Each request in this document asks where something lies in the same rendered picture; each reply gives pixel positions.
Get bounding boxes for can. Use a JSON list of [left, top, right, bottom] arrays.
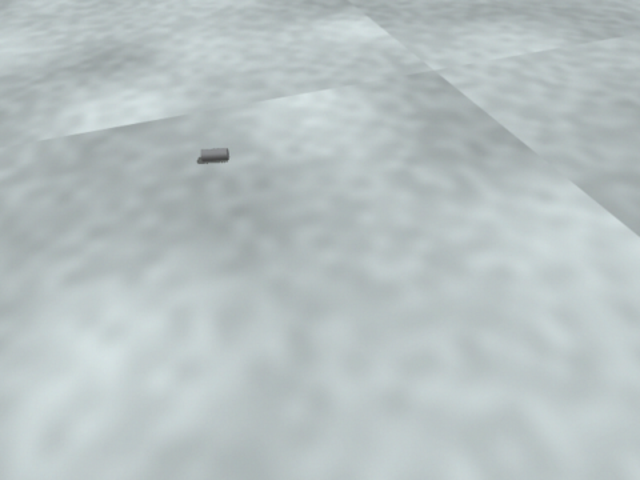
[[201, 148, 229, 161]]

